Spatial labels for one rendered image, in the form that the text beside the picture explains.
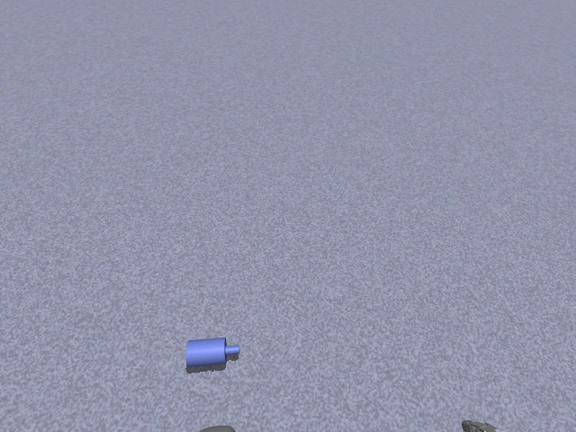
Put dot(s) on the bottle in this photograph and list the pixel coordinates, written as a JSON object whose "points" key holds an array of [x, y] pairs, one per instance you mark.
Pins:
{"points": [[211, 351]]}

